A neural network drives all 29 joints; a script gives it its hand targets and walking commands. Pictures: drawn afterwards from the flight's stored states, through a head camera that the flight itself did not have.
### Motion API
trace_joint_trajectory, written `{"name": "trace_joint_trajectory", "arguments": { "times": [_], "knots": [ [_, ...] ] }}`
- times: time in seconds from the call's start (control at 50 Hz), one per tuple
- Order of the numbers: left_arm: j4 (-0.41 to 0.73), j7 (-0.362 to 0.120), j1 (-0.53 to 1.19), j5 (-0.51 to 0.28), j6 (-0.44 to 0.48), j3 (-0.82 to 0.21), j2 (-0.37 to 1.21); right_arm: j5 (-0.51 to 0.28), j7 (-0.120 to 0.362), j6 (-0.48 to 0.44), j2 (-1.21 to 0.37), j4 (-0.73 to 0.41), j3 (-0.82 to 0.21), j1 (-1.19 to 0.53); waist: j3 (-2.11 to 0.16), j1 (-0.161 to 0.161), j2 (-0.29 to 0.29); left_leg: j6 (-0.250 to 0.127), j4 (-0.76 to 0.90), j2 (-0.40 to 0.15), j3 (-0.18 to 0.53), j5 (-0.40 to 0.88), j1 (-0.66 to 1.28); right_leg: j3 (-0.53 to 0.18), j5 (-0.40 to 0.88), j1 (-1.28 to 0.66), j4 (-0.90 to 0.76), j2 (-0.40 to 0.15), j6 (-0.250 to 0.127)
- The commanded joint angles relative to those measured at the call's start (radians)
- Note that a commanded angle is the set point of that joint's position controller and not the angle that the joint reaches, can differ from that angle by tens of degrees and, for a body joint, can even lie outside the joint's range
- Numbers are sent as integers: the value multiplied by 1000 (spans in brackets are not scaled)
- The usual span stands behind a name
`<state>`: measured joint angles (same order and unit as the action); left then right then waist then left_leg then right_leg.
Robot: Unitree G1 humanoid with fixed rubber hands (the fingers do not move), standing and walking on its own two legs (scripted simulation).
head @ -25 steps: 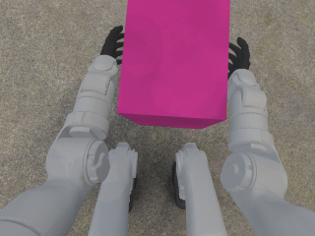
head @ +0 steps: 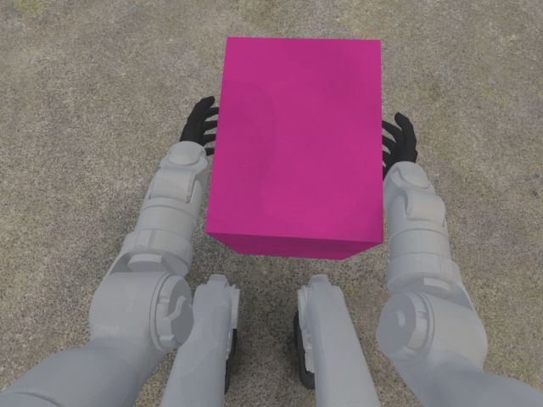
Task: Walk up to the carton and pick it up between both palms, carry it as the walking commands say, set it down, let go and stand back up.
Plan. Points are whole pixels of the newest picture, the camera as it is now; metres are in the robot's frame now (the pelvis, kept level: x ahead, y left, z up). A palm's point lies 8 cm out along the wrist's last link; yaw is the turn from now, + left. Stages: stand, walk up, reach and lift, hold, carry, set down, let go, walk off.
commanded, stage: reach and lift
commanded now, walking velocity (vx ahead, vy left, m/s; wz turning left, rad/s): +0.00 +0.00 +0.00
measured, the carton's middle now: (295, 169) +0.47 -0.03 -0.11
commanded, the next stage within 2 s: none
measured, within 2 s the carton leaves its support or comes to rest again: neither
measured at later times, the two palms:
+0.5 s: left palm (177, 141) +0.44 +0.14 +0.03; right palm (419, 161) +0.43 -0.16 +0.04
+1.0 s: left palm (159, 127) +0.41 +0.14 +0.11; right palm (458, 151) +0.40 -0.16 +0.12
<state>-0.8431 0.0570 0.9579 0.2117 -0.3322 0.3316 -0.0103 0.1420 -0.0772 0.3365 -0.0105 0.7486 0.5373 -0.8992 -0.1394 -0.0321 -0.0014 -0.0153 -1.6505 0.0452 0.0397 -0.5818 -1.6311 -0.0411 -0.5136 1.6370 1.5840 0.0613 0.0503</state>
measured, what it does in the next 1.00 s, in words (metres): rises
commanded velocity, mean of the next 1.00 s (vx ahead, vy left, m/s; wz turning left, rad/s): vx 0.00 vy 0.00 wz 0.00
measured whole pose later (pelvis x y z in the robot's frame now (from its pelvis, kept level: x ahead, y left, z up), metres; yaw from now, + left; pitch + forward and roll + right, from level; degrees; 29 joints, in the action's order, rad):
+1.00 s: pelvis +0.04 +0.01 +0.13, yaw +1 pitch +17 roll -2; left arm -0.74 0.06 0.63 0.20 -0.34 0.33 0.10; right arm 0.17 -0.03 0.33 -0.07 0.69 0.47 -0.59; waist -0.11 -0.03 0.00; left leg -0.02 -1.15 0.05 0.05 -0.48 -0.96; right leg -0.06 -0.42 0.97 1.08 0.04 0.04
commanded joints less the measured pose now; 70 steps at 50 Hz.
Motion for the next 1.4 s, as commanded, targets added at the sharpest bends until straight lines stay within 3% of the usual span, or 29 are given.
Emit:
{"name": "trace_joint_trajectory", "arguments": {
  "times": [0.0,0.14,0.16,0.18,0.2,0.28,0.36,0.38,0.7,0.76,0.82,0.86,0.96,1.04,1.24,1.38],
  "knots": [
    [96,-179,565,-108,37,-340,1076,-99,272,-6,-1060,3,-501,-663,-810,-12,-56,18,318,130,-13,316,562,71,233,-374,-222,125,-32],
    [113,-182,525,-112,41,-372,1090,-92,266,-10,-1081,-8,-513,-598,-785,-16,-64,16,374,128,-4,324,628,58,249,-451,-274,121,-34],
    [97,-183,505,-106,42,-362,1085,-86,265,-10,-1075,-5,-515,-596,-761,-17,-42,13,381,126,3,318,622,59,243,-455,-283,118,-33],
    [111,-181,501,-108,41,-377,1092,-92,267,-12,-1083,-13,-515,-588,-777,-11,-71,15,391,127,2,330,657,57,250,-461,-286,120,-36],
    [90,-181,481,-102,40,-365,1091,-87,266,-11,-1082,-5,-516,-587,-744,-9,-48,12,404,125,8,322,645,58,241,-460,-296,117,-33],
    [104,-182,468,-113,40,-396,1103,-81,266,-13,-1075,1,-514,-538,-710,-26,-73,18,433,120,16,323,691,50,241,-478,-327,111,-40],
    [129,-184,455,-126,39,-421,1122,-78,269,-9,-1089,-13,-528,-514,-718,-32,-57,17,470,116,27,340,756,50,254,-526,-361,109,-42],
    [126,-182,443,-120,36,-422,1118,-79,271,-8,-1086,-8,-524,-502,-711,-23,-79,20,481,116,25,338,767,47,251,-527,-367,109,-45],
    [145,-191,334,-131,21,-476,1170,-59,293,4,-1086,-17,-544,-371,-589,-41,-69,19,645,86,64,370,950,28,276,-666,-521,87,-57],
    [154,-193,304,-122,20,-474,1174,-60,297,9,-1101,-22,-553,-344,-581,-34,-67,17,680,83,66,388,987,22,299,-718,-553,86,-56],
    [167,-197,272,-128,19,-488,1186,-57,298,9,-1096,-40,-564,-306,-577,-47,-52,16,701,78,79,452,1035,17,344,-759,-586,84,-57],
    [174,-200,262,-125,15,-497,1186,-56,300,12,-1099,-37,-565,-277,-562,-45,-75,18,724,76,76,456,1050,10,359,-794,-608,80,-61],
    [179,-206,229,-128,7,-502,1201,-44,301,20,-1085,-54,-572,-238,-527,-63,-66,21,782,67,84,454,1105,2,371,-874,-669,75,-64],
    [188,-209,192,-124,1,-510,1204,-57,302,25,-1098,-91,-599,-230,-506,-55,-56,18,825,61,86,477,1143,-7,408,-947,-709,70,-62],
    [177,-227,159,-108,-29,-479,1188,-35,293,60,-1095,-95,-585,-181,-377,-76,-30,13,938,44,90,441,1211,-22,402,-1084,-824,55,-65],
    [187,-238,159,-117,-64,-482,1189,-45,296,97,-1103,-101,-590,-176,-338,-80,-42,14,1012,35,87,410,1288,-30,386,-1186,-899,43,-69]
  ]
}}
